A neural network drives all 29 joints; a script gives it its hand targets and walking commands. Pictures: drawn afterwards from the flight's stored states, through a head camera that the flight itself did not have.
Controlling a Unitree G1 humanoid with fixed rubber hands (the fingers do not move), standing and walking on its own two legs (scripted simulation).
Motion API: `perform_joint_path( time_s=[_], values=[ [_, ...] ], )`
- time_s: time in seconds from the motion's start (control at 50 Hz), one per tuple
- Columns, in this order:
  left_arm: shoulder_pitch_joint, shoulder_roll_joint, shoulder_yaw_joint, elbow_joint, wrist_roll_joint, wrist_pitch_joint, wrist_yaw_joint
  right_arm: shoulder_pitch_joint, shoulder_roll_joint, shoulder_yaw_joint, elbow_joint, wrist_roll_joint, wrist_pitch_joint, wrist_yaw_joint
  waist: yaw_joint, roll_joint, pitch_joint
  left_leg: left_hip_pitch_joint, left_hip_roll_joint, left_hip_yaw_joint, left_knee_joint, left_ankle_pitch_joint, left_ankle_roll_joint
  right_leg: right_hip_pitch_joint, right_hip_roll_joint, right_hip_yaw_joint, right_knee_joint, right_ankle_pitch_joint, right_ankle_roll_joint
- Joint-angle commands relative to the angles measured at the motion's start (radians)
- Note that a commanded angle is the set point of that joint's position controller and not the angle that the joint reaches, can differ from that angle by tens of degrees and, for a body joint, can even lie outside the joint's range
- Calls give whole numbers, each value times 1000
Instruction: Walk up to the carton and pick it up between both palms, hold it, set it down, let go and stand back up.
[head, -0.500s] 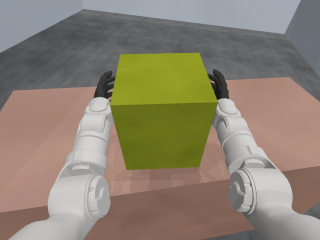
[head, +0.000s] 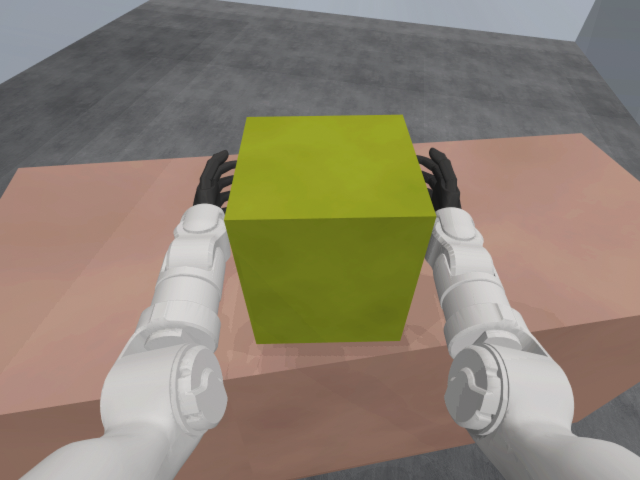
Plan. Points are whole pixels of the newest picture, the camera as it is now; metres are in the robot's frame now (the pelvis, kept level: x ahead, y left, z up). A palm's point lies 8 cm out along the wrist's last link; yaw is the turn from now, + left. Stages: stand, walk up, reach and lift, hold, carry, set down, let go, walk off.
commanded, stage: set down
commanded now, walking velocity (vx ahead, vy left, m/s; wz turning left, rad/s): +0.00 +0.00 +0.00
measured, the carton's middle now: (326, 233) +0.42 -0.03 +0.09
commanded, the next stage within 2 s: none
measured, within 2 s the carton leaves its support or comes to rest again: rests again in 0.62 s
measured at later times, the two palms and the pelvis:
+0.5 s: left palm (213, 225) +0.43 +0.12 +0.10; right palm (433, 226) +0.40 -0.18 +0.11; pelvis +0.01 +0.01 +0.00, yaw -1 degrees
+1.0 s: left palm (216, 232) +0.42 +0.12 +0.10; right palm (436, 241) +0.39 -0.18 +0.10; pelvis +0.01 +0.01 +0.00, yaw -1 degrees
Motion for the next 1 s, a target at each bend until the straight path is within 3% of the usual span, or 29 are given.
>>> perform_joint_path(
  time_s=[0.0, 0.04, 0.08, 0.16, 0.22, 0.3, 0.36, 0.38, 0.5, 0.6, 0.66, 0.72, 0.76, 0.8, 0.88, 0.92, 0.94, 0.96, 0.98],
  values=[
    [-674, -449, -232, -110, -30, -57, -119, -635, 486, 196, -147, -18, -72, 156, 7, 23, -530, 52, -39, 90, -32, 139, -31, 246, 21, -86, 55, 418, 69],
    [-685, -452, -234, -131, -28, -67, -115, -615, 502, 202, -132, -26, -80, 162, 6, 5, -541, 79, -35, 93, -14, 178, -34, 225, 26, -89, 54, 425, 64],
    [-682, -463, -246, -140, -17, -75, -113, -582, 495, 184, -105, -41, -87, 165, -1, 44, -536, 95, -32, 97, -10, 189, -49, 215, 25, -91, 48, 415, 55],
    [-648, -487, -275, -140, -25, -84, -105, -602, 485, 208, -157, -40, -118, 168, 0, 43, -578, 101, -28, 95, 18, 280, -62, 230, 31, -98, 60, 486, 56],
    [-592, -490, -263, -106, -11, -72, -113, -556, 486, 207, -141, -44, -114, 166, 2, 33, -515, 88, -28, 94, 12, 262, -57, 235, 25, -92, 54, 489, 63],
    [-617, -518, -317, -167, -35, -92, -101, -572, 484, 231, -178, -36, -142, 169, -10, 62, -594, 138, -24, 90, 42, 339, -70, 203, 30, -100, 67, 524, 52],
    [-586, -508, -308, -164, -27, -102, -101, -548, 495, 259, -175, -29, -149, 168, 3, 36, -584, 110, -27, 90, 52, 358, -68, 236, 33, -93, 79, 569, 55],
    [-575, -521, -315, -167, -26, -104, -100, -544, 507, 275, -179, -21, -155, 168, 12, 52, -586, 90, -30, 85, 51, 362, -67, 257, 26, -85, 85, 588, 54],
    [-557, -521, -323, -168, -26, -118, -101, -510, 507, 279, -181, -22, -167, 161, 8, 29, -586, 46, -26, 88, 41, 342, -56, 279, 23, -81, 95, 614, 55],
    [-520, -522, -296, -131, -1, -112, -111, -483, 494, 249, -146, -46, -164, 161, -3, 20, -500, 56, -24, 87, 23, 266, -50, 240, 22, -89, 70, 509, 54],
    [-533, -528, -293, -132, -6, -133, -110, -501, 504, 243, -190, -65, -182, 167, 12, 17, -540, 39, -22, 95, 20, 267, -44, 247, 19, -90, 77, 511, 52],
    [-530, -532, -304, -133, 3, -145, -98, -477, 503, 233, -166, -72, -190, 173, 11, 46, -553, 62, -16, 91, 29, 298, -59, 239, 18, -92, 75, 504, 42],
    [-498, -515, -259, -82, 26, -133, -109, -471, 492, 211, -154, -86, -180, 171, 15, 27, -461, 25, -19, 97, 8, 213, -46, 236, 15, -84, 54, 449, 48],
    [-521, -511, -244, -86, 23, -133, -119, -466, 492, 178, -149, -112, -179, 172, -2, 15, -458, 6, -21, 98, -16, 149, -34, 229, 10, -85, 50, 394, 56],
    [-510, -508, -234, -87, 32, -146, -118, -461, 494, 170, -173, -130, -188, 188, 20, 35, -499, 30, -20, 106, -6, 193, -40, 207, 11, -92, 53, 405, 52],
    [-480, -507, -226, -68, 42, -148, -116, -459, 495, 186, -175, -122, -195, 191, 26, 18, -490, 32, -17, 104, 4, 224, -40, 221, 15, -94, 58, 431, 50],
    [-468, -489, -200, -49, 52, -146, -119, -449, 490, 182, -163, -129, -190, 191, 38, -4, -448, 6, -20, 111, -3, 198, -30, 230, 14, -91, 52, 411, 54],
    [-535, -498, -190, -120, 52, -176, -113, -483, 508, 179, -216, -153, -215, 199, 88, 23, -525, -27, -19, 123, -22, 166, -22, 248, 11, -102, 53, 342, 55],
    [-528, -486, -187, -93, 65, -180, -105, -472, 505, 176, -188, -162, -219, 205, 71, 21, -503, 1, -12, 124, -17, 166, -24, 234, 13, -103, 53, 335, 54]
  ],
)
